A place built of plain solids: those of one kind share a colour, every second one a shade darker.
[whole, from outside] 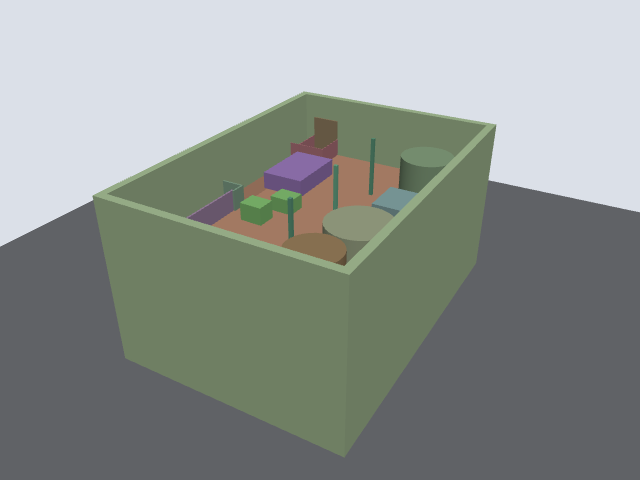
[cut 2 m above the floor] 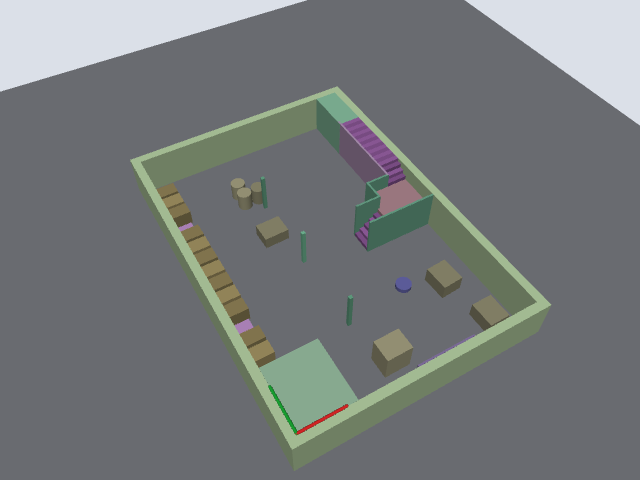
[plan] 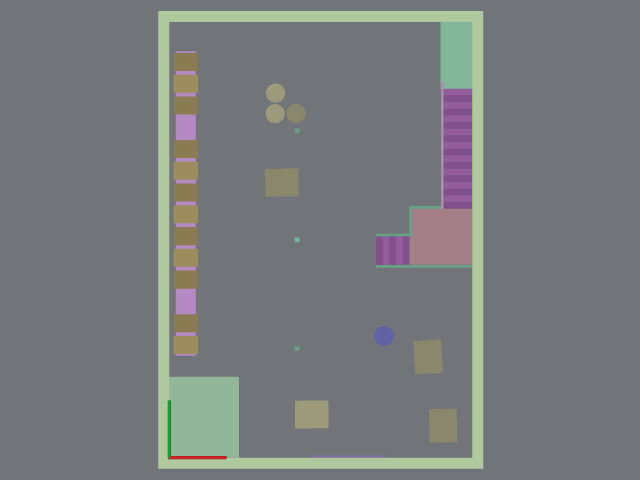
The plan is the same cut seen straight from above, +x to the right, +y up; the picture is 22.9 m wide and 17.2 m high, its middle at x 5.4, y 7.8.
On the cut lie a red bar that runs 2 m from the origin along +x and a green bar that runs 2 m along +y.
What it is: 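The cask floor and the brewing floor of a tower brewery's brewhouse, with the steep timber stair of 25 risers in two flights with a quarter landing, the first flight after a corner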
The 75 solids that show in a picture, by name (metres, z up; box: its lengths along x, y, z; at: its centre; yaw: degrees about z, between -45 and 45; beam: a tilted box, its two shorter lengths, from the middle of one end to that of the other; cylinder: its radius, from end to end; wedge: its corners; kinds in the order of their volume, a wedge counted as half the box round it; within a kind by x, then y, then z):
{
 "wall_1": {"box": [0.4, 16.41, 8.52], "at": [-0.2, 7.8, 4.21]},
 "wall_2": {"box": [11.65, 0.4, 8.52], "at": [5.42, -0.2, 4.21]},
 "wall_3": {"box": [11.65, 0.4, 8.52], "at": [5.42, 15.81, 4.21]},
 "wall_4": {"box": [0.4, 16.41, 8.52], "at": [11.05, 7.8, 4.21]},
 "upper_floor_1": {"box": [9.74, 15.63, 0.3], "at": [4.86, 7.8, 4.91]},
 "upper_floor_2": {"box": [1.14, 8.33, 0.3], "at": [10.29, 4.15, 4.91]},
 "office_1": {"box": [2.5, 2.9, 2.25], "at": [1.25, 1.45, 1.07]},
 "stair_steps_1": {"box": [0.24, 1.02, 0.25], "at": [7.53, 7.42, 0.08]},
 "stair_steps_2": {"box": [0.24, 1.02, 0.46], "at": [7.77, 7.42, 0.18]},
 "stair_steps_3": {"box": [0.24, 1.02, 0.66], "at": [8.01, 7.42, 0.28]},
 "stair_steps_4": {"box": [0.24, 1.02, 0.86], "at": [8.24, 7.42, 0.38]},
 "stair_steps_5": {"box": [0.24, 1.02, 1.06], "at": [8.48, 7.42, 0.48]},
 "stair_steps_6": {"box": [1.02, 0.24, 1.47], "at": [10.34, 9.04, 0.68]},
 "stair_steps_7": {"box": [1.02, 0.24, 1.67], "at": [10.34, 9.28, 0.79]},
 "stair_steps_8": {"box": [1.02, 0.24, 1.87], "at": [10.34, 9.52, 0.89]},
 "stair_steps_9": {"box": [1.02, 0.24, 2.08], "at": [10.34, 9.76, 0.99]},
 "stair_steps_10": {"box": [1.02, 0.24, 2.28], "at": [10.34, 10.0, 1.09]},
 "stair_steps_11": {"box": [1.02, 0.24, 2.48], "at": [10.34, 10.24, 1.19]},
 "stair_steps_12": {"box": [1.02, 0.24, 2.68], "at": [10.34, 10.47, 1.29]},
 "stair_steps_13": {"box": [1.02, 0.24, 2.89], "at": [10.34, 10.71, 1.39]},
 "stair_steps_14": {"box": [1.02, 0.24, 3.09], "at": [10.34, 10.95, 1.49]},
 "stair_steps_15": {"box": [1.02, 0.24, 3.29], "at": [10.34, 11.19, 1.6]},
 "stair_steps_16": {"box": [1.02, 0.24, 3.49], "at": [10.34, 11.43, 1.7]},
 "stair_steps_17": {"box": [1.02, 0.24, 3.7], "at": [10.34, 11.67, 1.8]},
 "stair_steps_18": {"box": [1.02, 0.24, 3.9], "at": [10.34, 11.91, 1.9]},
 "stair_steps_19": {"box": [1.02, 0.24, 4.1], "at": [10.34, 12.15, 2.0]},
 "stair_steps_20": {"box": [1.02, 0.24, 4.3], "at": [10.34, 12.39, 2.1]},
 "stair_steps_21": {"box": [1.02, 0.24, 4.51], "at": [10.34, 12.63, 2.2]},
 "stair_steps_22": {"box": [1.02, 0.24, 4.71], "at": [10.34, 12.86, 2.3]},
 "stair_steps_23": {"box": [1.02, 0.24, 4.91], "at": [10.34, 13.1, 2.41]},
 "stair_head_landing_1": {"box": [1.14, 2.4, 5.11], "at": [10.29, 14.42, 2.51]},
 "mash_tun_1": {"cylinder": 1.6, "from": [2.33, 9.76, 5.01], "to": [2.33, 9.76, 6.73]},
 "copper_1": {"cylinder": 1.39, "from": [2.33, 1.95, 5.01], "to": [2.33, 1.95, 6.96]},
 "liquor_back_1": {"cylinder": 1.25, "from": [2.33, 13.66, 5.01], "to": [2.33, 13.66, 7.41]},
 "cooler_1": {"box": [2.3, 3.4, 0.96], "at": [8.75, 4.35, 5.5]},
 "stair_quarter_landing_1": {"box": [2.25, 2.02, 1.27], "at": [9.73, 7.92, 0.58]},
 "load_1": {"cylinder": 0.34, "from": [3.8, 12.33, -0.05], "to": [3.8, 12.33, 0.88]},
 "load_2": {"cylinder": 0.34, "from": [3.81, 13.07, -0.05], "to": [3.81, 13.07, 0.88]},
 "load_3": {"box": [1.2, 1.0, 0.66], "at": [4.03, 9.86, 0.28], "yaw": 1.2},
 "load_4": {"cylinder": 0.34, "from": [4.54, 12.34, -0.05], "to": [4.54, 12.34, 0.88]},
 "load_5": {"box": [1.2, 1.0, 1.37], "at": [5.1, 1.55, 0.64], "yaw": 0.5},
 "load_6": {"box": [1.0, 1.2, 0.82], "at": [9.28, 3.61, 0.36], "yaw": 3.5},
 "load_7": {"box": [1.0, 1.2, 0.77], "at": [9.81, 1.15, 0.34], "yaw": 0.8},
 "cask_1": {"box": [0.88, 0.65, 0.74], "at": [0.59, 4.04, 0.67]},
 "cask_2": {"box": [0.88, 0.65, 0.74], "at": [0.59, 4.82, 0.67]},
 "cask_3": {"box": [0.88, 0.65, 0.74], "at": [0.59, 6.38, 0.67]},
 "cask_4": {"box": [0.88, 0.65, 0.74], "at": [0.59, 7.16, 0.67]},
 "cask_5": {"box": [0.88, 0.65, 0.74], "at": [0.59, 7.94, 0.67]},
 "cask_6": {"box": [0.88, 0.65, 0.74], "at": [0.59, 8.72, 0.67]},
 "cask_7": {"box": [0.88, 0.65, 0.74], "at": [0.59, 9.5, 0.67]},
 "cask_8": {"box": [0.88, 0.65, 0.74], "at": [0.59, 10.28, 0.67]},
 "cask_9": {"box": [0.88, 0.65, 0.74], "at": [0.59, 11.06, 0.67]},
 "cask_10": {"box": [0.88, 0.65, 0.74], "at": [0.59, 12.62, 0.67]},
 "cask_11": {"box": [0.88, 0.65, 0.74], "at": [0.59, 13.4, 0.67]},
 "cask_12": {"box": [0.88, 0.65, 0.74], "at": [0.59, 14.18, 0.67]},
 "hop_back_1": {"box": [1.56, 2.16, 1.19], "at": [2.33, 5.85, 5.61]},
 "stillage_1": {"box": [0.72, 10.92, 0.39], "at": [0.59, 9.11, 0.14]},
 "stair_wall_1": {"box": [0.1, 4.54, 6.21], "at": [9.78, 11.19, 3.06]},
 "malt_1": {"box": [1.2, 1.0, 0.82], "at": [7.54, 7.52, 5.42], "yaw": -1.6},
 "malt_2": {"box": [1.2, 1.0, 0.97], "at": [8.22, 9.14, 5.5], "yaw": -1.6},
 "stair_low_1": {"box": [1.29, 0.1, 2.37], "at": [8.05, 7.98, 1.13]},
 "stair_low_2": {"box": [0.1, 1.09, 2.37], "at": [8.65, 8.47, 1.13]},
 "stair_low_3": {"box": [3.44, 0.1, 2.37], "at": [9.13, 6.86, 1.13]},
 "stair_low_4": {"box": [1.23, 0.1, 2.37], "at": [9.22, 8.97, 1.13]},
 "post_1": {"box": [0.17, 0.17, 8.22], "at": [4.58, 3.9, 4.06]},
 "post_2": {"box": [0.17, 0.17, 8.22], "at": [4.58, 7.8, 4.06]},
 "post_3": {"box": [0.17, 0.17, 8.22], "at": [4.58, 11.71, 4.06]},
 "loading_door_1": {"box": [2.64, 0.09, 2.87], "at": [6.43, 0.04, 1.39]},
 "hoist_door_1": {"box": [1.54, 0.09, 2.12], "at": [9.5, 0.04, 6.12]},
 "hoist_rail_1": {"box": [0.04, 1.93, 1.05], "at": [8.72, 0.93, 5.54]},
 "hoist_rail_2": {"box": [2.22, 0.04, 1.05], "at": [9.78, 1.84, 5.54]},
 "hoist_rail_3": {"box": [0.04, 1.93, 1.05], "at": [10.28, 0.93, 5.54]},
 "well_guard_1": {"box": [0.1, 0.8, 1.15], "at": [9.68, 8.62, 5.59]},
 "well_guard_2": {"box": [1.22, 0.1, 1.15], "at": [10.24, 8.27, 5.59]},
 "hose_coil_1": {"cylinder": 0.36, "from": [7.69, 4.36, -0.05], "to": [7.69, 4.36, 0.23]}
}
